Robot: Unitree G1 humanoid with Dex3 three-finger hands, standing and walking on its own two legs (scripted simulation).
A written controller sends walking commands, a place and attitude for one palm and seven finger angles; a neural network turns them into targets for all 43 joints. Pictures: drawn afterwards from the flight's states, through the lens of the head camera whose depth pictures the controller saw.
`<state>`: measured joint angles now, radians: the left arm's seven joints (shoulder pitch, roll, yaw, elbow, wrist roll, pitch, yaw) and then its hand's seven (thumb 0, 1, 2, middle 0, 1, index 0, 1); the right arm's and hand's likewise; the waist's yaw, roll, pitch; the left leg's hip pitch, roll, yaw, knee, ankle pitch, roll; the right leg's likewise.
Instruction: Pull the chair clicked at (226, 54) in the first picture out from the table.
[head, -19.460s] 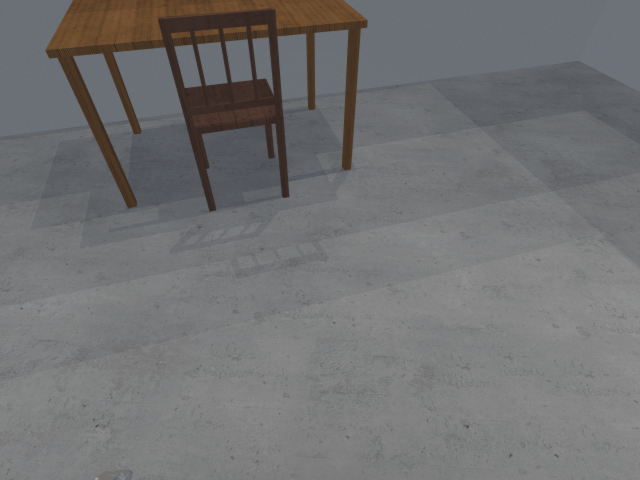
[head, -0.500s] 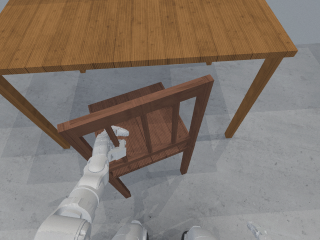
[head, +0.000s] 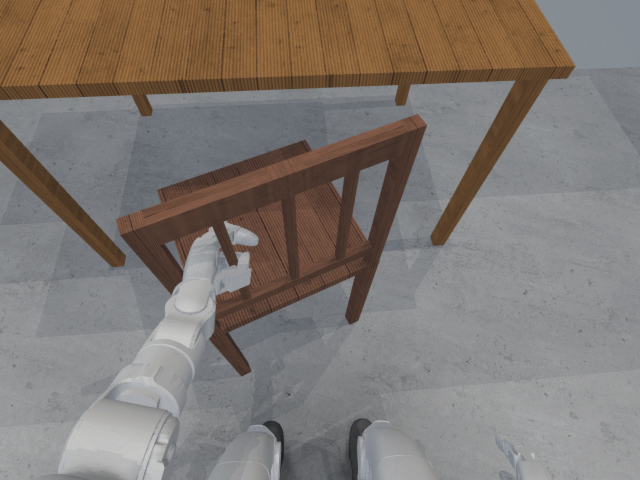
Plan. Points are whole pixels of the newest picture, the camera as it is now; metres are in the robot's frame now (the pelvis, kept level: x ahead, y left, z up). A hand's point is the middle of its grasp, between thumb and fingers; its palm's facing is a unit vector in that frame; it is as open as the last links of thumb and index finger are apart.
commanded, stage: step backward, pulling the chair out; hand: left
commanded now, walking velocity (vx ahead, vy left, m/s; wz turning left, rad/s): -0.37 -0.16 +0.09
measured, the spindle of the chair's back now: (291, 241) +0.45 +0.04 -0.09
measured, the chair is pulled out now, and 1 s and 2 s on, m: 0.20 0.33 0.48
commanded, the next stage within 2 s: stop walking, hand still on the chair in 1.78 s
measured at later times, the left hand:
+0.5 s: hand (231, 317) +0.32 +0.12 -0.06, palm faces +0.00 -0.99 -0.17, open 5.0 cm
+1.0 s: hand (222, 365) +0.25 +0.12 -0.06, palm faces +0.01 -0.98 -0.21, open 5.0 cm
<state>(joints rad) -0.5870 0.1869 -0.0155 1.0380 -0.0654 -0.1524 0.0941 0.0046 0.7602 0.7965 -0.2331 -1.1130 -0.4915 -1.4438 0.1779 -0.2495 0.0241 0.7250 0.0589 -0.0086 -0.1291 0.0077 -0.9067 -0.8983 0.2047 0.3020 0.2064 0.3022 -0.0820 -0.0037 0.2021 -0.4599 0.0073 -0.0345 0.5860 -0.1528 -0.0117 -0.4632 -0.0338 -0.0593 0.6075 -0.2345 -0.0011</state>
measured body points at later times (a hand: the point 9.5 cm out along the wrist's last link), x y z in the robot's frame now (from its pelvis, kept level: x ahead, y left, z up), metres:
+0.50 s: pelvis -0.06 -0.01 +0.00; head +0.04 -0.01 +0.44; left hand +0.31 +0.17 -0.04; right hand +0.04 -0.28 -0.13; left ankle -0.09 +0.13 -0.72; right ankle +0.03 -0.12 -0.71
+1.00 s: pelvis -0.13 -0.01 -0.01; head -0.03 -0.02 +0.43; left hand +0.25 +0.17 -0.04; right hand +0.00 -0.25 -0.15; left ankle -0.07 +0.16 -0.72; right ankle +0.01 -0.12 -0.72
